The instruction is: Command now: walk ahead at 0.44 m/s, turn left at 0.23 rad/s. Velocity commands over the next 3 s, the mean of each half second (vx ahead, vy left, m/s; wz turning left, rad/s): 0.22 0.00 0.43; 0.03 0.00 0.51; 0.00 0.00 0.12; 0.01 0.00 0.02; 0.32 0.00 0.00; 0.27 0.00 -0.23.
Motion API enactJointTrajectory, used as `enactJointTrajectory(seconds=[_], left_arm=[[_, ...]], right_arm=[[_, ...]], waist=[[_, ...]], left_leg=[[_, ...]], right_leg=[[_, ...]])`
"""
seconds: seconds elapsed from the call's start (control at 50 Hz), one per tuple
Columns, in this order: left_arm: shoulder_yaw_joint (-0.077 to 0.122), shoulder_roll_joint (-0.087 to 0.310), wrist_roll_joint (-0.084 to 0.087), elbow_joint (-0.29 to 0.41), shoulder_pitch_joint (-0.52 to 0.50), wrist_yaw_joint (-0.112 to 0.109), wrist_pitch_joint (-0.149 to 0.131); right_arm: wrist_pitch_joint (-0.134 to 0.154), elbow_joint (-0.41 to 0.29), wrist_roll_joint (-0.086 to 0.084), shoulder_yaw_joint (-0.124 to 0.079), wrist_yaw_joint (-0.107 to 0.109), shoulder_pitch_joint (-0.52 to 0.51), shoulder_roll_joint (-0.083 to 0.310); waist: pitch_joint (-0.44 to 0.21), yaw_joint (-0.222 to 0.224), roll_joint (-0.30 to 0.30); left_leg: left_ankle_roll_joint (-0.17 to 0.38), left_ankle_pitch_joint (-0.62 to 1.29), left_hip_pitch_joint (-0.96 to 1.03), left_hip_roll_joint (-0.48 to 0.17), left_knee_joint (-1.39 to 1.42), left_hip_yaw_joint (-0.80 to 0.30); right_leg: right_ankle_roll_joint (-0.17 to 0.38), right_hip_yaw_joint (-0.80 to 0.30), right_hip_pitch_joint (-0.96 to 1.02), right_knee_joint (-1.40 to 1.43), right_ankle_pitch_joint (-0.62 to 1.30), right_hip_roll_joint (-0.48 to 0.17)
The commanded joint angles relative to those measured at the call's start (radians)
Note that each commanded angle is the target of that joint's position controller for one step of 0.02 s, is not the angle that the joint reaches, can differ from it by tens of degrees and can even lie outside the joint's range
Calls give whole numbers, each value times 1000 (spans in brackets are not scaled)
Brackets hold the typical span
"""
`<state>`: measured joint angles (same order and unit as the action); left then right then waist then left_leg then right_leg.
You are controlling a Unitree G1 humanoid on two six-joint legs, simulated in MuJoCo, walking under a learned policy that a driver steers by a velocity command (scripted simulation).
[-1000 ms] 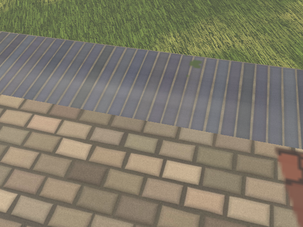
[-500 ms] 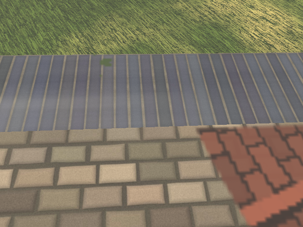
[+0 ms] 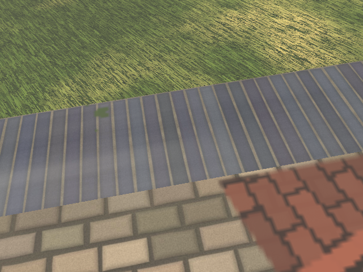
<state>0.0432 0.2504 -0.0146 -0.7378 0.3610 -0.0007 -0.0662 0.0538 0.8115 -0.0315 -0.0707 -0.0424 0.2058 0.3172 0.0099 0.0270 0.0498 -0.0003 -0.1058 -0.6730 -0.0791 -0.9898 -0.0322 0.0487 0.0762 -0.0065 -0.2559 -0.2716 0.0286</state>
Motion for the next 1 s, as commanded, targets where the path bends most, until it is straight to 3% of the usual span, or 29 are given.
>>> enactJointTrajectory(seconds=[0.02, 0.06, 0.12, 0.16, 0.2, 0.22, 0.24, 0.26, 0.28, 0.3, 0.32, 0.34, 0.38, 0.44, 0.5, 0.56, 0.62, 0.66, 0.68, 0.7, 0.72, 0.74, 0.76, 0.78, 0.8, 0.84, 0.9, 1.0], left_arm=[[43, 157, -2, 58, -41, -12, -28], [44, 163, 3, 41, -30, -18, -30], [51, 186, 13, 10, 6, -36, -13], [59, 215, 18, 15, -9, -53, 6], [65, 232, 16, 35, -44, -64, 26], [63, 230, 23, 49, -74, -62, 26], [38, 153, -3, 71, -34, -51, 13], [3, 65, -11, 84, 143, -25, -3], [25, 187, 11, 69, 72, -8, -18], [31, 208, 39, 112, -43, -8, -18], [30, 193, 28, 119, -80, -20, -11], [34, 199, 13, 121, -91, -33, 5], [34, 182, 2, 118, -49, -39, 32], [20, 137, -10, 116, -41, -55, 38], [19, 136, -4, 128, -84, -57, 46], [21, 133, 5, 151, -148, -47, 45], [28, 143, 13, 162, -163, -34, 24], [40, 146, 15, 147, -109, -27, 9], [56, 206, 1, 149, -90, -32, 9], [79, 302, -32, 158, -143, -35, 25], [72, 248, -46, 168, -132, -33, 27], [56, 196, -39, 182, -152, -36, 29], [50, 169, -22, 183, -186, -39, 33], [46, 154, -5, 185, -206, -42, 36], [42, 150, 0, 184, -212, -46, 41], [47, 155, -8, 172, -187, -50, 51], [58, 178, -4, 153, -164, -48, 63], [65, 202, 26, 129, -184, -29, 68]], right_arm=[[13, -94, 2, 0, -2, -116, 34], [16, -119, 11, 13, -11, -176, 11], [26, -163, 20, 21, -37, -240, -3], [27, -168, 20, 5, -49, -186, 34], [19, -129, 17, -27, -43, 2, 100], [16, -109, 19, -47, -25, 117, 141], [5, -107, 26, -55, 1, 178, 197], [8, -155, 50, -58, 9, 111, 266], [-5, -179, 43, -53, 10, 107, 211], [-9, -194, 28, -42, 12, 30, 170], [-14, -193, 11, -32, 16, -28, 132], [-18, -202, 8, -25, 22, -61, 109], [-26, -208, 30, -31, 25, -93, 121], [-29, -197, 34, -42, 38, -88, 144], [-56, -200, 18, -47, 58, -99, 156], [-78, -207, 16, -46, 68, -107, 152], [-88, -208, 17, -45, 65, -91, 145], [-95, -214, 5, -36, 66, -101, 121], [-96, -216, 9, -23, 67, -62, 77], [-88, -241, 12, -16, 63, -21, 41], [-74, -234, 26, -41, 59, -23, 132], [-77, -213, 16, -61, 58, -15, 178], [-90, -191, 10, -64, 63, -2, 166], [-104, -184, 12, -61, 68, 4, 146], [-114, -187, 8, -53, 67, 1, 115], [-117, -213, 3, -38, 65, -46, 70], [-111, -239, 12, -20, 58, -87, 35], [-111, -224, 16, -17, 42, -53, 42]], waist=[[83, 14, -128], [115, 32, -120], [115, 43, -113], [38, 3, -160], [-82, -91, -185], [-138, -163, -152], [-232, -151, 32], [-436, -27, 207], [-536, -121, 23], [-364, -107, -12], [-195, -61, -106], [-130, -38, -95], [-69, 8, -23], [-116, 11, 4], [-166, -5, 26], [-138, -29, 74], [-133, -42, 111], [-132, 1, 112], [-151, -14, 20], [-103, -83, -304], [-125, -45, -328], [-115, -43, -236], [-93, -55, -180], [-78, -54, -171], [-65, -50, -175], [-58, -20, -206], [-103, 4, -241], [-111, -5, -263]], left_leg=[[-12, 164, -58, 18, 173, -13], [-3, 227, -1, 29, 292, 36], [21, 223, 43, 66, 405, 93], [49, 150, 117, 118, 415, 129], [90, 86, 311, 174, 416, 139], [126, 189, 499, 178, 508, 104], [195, 526, 788, 6, 470, -112], [472, 769, 1124, -304, 426, -628], [464, 545, 1051, -281, 540, -627], [404, 376, 898, -225, 588, -500], [347, 267, 697, -165, 640, -412], [328, 227, 557, -138, 670, -374], [315, 217, 354, -77, 716, -315], [301, 408, 317, -48, 673, -257], [255, 198, 326, -18, 653, -274], [221, -68, 313, 3, 654, -331], [206, -22, 372, -10, 594, -408], [156, 29, 378, 22, 511, -424], [99, -140, 311, 78, 391, -366], [31, -442, 95, 245, 202, -158], [-15, -537, 42, 198, -50, -117], [-35, -478, 43, 168, -167, -123], [-57, -420, 41, 153, -216, -104], [-76, -368, 26, 142, -256, -90], [-90, -336, 26, 134, -259, -73], [-105, -299, 44, 127, -170, -22], [-104, -344, 134, 105, 14, -4], [-53, -259, 338, 105, 359, 56]], right_leg=[[96, -26, -47, 156, 320, -222], [81, 25, -71, 171, 385, -223], [52, 73, 2, 81, 670, -242], [27, 85, 76, -54, 959, -250], [4, 84, 84, -305, 1125, -239], [-27, 94, -8, -513, 1027, -202], [-76, 80, -260, -839, 346, -112], [-139, -82, -607, -1253, -457, 70], [-118, -246, -614, -1301, -374, 26], [-95, -228, -650, -1233, -301, -18], [-96, -193, -664, -1132, -240, -54], [-102, -187, -625, -1061, -203, -76], [-115, -170, -510, -961, -166, -81], [-148, -146, -481, -799, -126, -64], [-162, -160, -466, -690, -21, -52], [-156, -169, -446, -566, 15, -32], [-135, -172, -402, -416, -20, -10], [-102, -159, -272, -167, 105, -14], [-49, -269, -163, -101, 155, -165], [103, -521, -110, -74, 377, -378], [213, -630, -129, -64, 449, -465], [204, -536, -147, -86, 448, -425], [159, -426, -156, -105, 425, -355], [131, -356, -151, -115, 414, -314], [124, -300, -157, -113, 432, -290], [131, -230, -143, -101, 439, -257], [159, -211, -92, -123, 485, -280], [165, -214, -122, -154, 467, -301]])
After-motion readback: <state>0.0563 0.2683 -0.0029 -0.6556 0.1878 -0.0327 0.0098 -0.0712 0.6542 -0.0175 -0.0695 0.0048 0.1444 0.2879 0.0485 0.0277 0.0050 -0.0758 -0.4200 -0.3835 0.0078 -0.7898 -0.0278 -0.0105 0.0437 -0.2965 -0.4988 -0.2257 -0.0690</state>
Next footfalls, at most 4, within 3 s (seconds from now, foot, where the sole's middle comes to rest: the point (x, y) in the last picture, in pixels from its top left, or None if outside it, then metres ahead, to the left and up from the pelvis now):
0.22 left None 0.30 0.11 -0.78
0.68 right None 0.39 -0.10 -0.78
1.06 left None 0.22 0.11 -0.78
1.32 right None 0.36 -0.10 -0.78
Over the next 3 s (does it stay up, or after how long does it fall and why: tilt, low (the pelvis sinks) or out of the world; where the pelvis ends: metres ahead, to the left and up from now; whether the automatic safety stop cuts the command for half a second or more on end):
stays up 0.53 0.21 0.00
